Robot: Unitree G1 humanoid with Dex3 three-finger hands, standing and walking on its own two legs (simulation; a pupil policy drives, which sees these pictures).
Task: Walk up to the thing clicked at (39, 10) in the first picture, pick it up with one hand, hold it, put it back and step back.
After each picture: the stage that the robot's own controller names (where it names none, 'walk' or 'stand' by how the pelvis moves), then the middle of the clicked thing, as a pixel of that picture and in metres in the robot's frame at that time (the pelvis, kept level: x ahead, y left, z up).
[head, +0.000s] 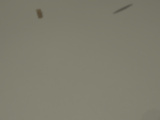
stand; (39, 13) +1.97 +0.66 -0.72
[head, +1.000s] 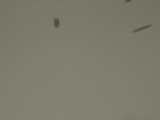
walk; (56, 22) +1.87 +0.33 -0.70
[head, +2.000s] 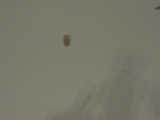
walk; (66, 40) +1.26 +0.16 -0.71
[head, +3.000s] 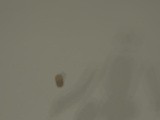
walk; (59, 81) +0.81 +0.22 -0.71
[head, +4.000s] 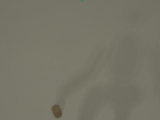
walk; (56, 111) +0.50 +0.24 -0.71
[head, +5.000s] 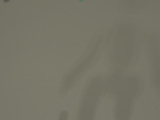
stand; out of the picture +0.35 +0.24 -0.70
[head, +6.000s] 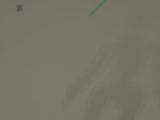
stand; out of the picture +0.34 +0.22 -0.72
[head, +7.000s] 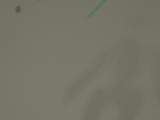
stand; out of the picture +0.35 +0.23 -0.72
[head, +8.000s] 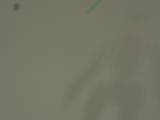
stand; out of the picture +0.35 +0.23 -0.73
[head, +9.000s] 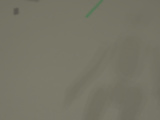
stand; out of the picture +0.34 +0.24 -0.73
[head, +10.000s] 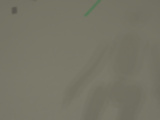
stand; out of the picture +0.33 +0.24 -0.73
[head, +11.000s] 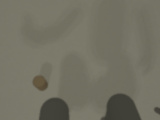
go down; (40, 83) +0.40 +0.22 -0.45
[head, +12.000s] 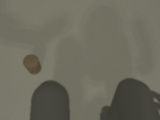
go down; (32, 65) +0.43 +0.23 -0.32
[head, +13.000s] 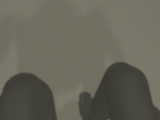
close in; out of the picture +0.42 +0.27 -0.24
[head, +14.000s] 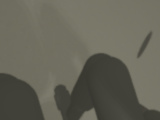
close; out of the picture +0.41 +0.29 -0.23
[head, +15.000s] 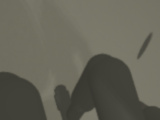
lift; out of the picture +0.40 +0.28 -0.23
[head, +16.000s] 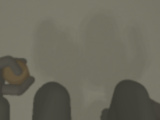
lift; (18, 76) +0.33 +0.24 -0.07
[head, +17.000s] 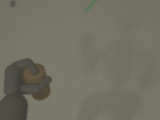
hold; (37, 82) +0.34 +0.17 +0.05
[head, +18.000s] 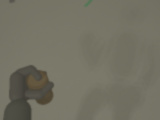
hold; (40, 88) +0.33 +0.17 +0.01
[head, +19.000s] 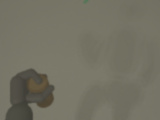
hold; (41, 91) +0.33 +0.17 -0.01
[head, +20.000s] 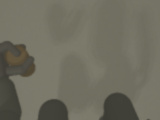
crouch; (21, 62) +0.41 +0.21 -0.09
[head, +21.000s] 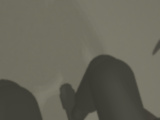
lower; out of the picture +0.42 +0.28 -0.23
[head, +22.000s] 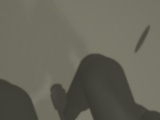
lower; out of the picture +0.42 +0.30 -0.23
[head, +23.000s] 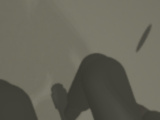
lower; out of the picture +0.43 +0.30 -0.22
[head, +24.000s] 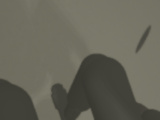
lower; out of the picture +0.42 +0.30 -0.23
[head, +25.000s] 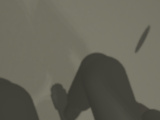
lower; out of the picture +0.43 +0.30 -0.22
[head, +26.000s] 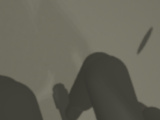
open; out of the picture +0.41 +0.28 -0.23
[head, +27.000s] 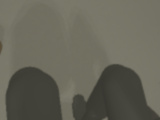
stand; out of the picture +0.41 +0.26 -0.24
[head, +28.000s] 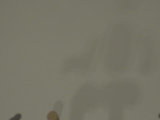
stand; (53, 118) +0.37 +0.20 -0.61
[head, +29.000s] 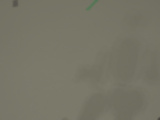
stand; out of the picture +0.36 +0.21 -0.67
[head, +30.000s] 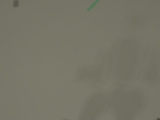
stand; out of the picture +0.36 +0.20 -0.67
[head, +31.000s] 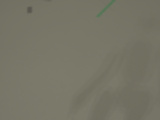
stand; out of the picture +0.38 +0.20 -0.72
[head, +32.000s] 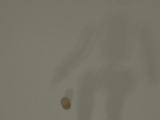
walk; (65, 103) +0.45 +0.16 -0.70
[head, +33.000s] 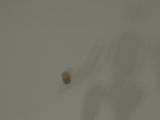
walk; (66, 78) +0.71 +0.22 -0.70
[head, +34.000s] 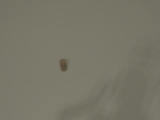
stand; (63, 65) +1.01 +0.21 -0.71
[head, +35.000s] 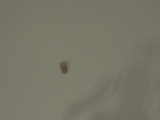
stand; (63, 67) +0.99 +0.23 -0.72
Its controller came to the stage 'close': yes
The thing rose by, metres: 0.72
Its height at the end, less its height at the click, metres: +0.00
